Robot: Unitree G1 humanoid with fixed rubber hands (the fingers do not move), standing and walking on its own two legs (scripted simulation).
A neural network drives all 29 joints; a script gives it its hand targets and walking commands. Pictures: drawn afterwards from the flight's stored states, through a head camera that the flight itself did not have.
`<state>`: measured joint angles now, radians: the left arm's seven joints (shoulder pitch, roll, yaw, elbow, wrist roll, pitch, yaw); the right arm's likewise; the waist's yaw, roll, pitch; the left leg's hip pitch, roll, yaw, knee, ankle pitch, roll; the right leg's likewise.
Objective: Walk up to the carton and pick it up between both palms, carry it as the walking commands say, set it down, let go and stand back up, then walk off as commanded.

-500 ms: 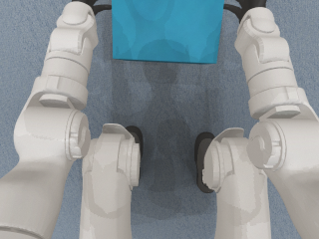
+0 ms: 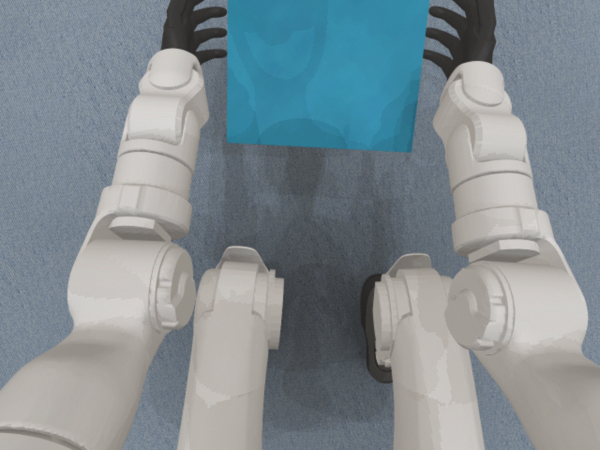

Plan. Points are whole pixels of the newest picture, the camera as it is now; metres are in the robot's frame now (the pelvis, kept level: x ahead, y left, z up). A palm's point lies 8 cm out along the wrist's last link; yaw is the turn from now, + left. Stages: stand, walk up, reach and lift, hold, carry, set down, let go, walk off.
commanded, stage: reach and lift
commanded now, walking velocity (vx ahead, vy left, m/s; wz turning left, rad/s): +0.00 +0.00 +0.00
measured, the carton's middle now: (322, 72) +0.55 +0.03 -0.21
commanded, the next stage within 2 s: none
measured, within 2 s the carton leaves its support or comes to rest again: neither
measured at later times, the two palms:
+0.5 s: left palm (164, 43) +0.51 +0.18 -0.05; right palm (510, 58) +0.51 -0.12 -0.04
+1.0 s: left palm (125, 26) +0.49 +0.17 +0.03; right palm (590, 43) +0.49 -0.13 +0.04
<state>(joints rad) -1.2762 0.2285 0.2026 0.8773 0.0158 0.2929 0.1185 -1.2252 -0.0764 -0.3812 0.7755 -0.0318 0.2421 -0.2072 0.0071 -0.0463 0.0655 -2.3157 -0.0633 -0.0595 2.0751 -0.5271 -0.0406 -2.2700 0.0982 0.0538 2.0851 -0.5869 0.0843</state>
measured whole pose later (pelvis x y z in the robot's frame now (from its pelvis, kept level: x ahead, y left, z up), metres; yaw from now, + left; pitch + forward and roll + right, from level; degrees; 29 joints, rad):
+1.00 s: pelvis +0.00 +0.00 +0.10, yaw +0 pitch +45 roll -2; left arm -1.03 0.06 0.36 0.77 0.19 0.37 0.12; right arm -1.00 0.06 -0.47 0.70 -0.19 0.30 -0.19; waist 0.00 -0.02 -0.21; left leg -2.03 -0.10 -0.10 1.73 -0.48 -0.06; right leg -1.99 0.13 0.08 1.73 -0.52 0.08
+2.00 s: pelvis +0.04 +0.00 +0.23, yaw +1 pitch +35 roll -1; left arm -0.72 -0.03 0.34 0.71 0.19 0.31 0.11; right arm -0.69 0.12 -0.43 0.66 -0.20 0.27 -0.14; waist 0.00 -0.02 -0.26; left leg -1.47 -0.09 -0.12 1.30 -0.44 -0.04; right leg -1.44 0.11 0.12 1.31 -0.48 0.05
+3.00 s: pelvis +0.08 +0.00 +0.36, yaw +2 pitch +16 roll +0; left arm -0.44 -0.13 0.35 0.54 0.28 0.41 0.02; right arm -0.40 0.19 -0.39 0.48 -0.29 0.39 -0.04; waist -0.02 -0.01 -0.14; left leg -0.68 -0.07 -0.13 0.65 -0.24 -0.02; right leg -0.66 0.06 0.15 0.66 -0.28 0.03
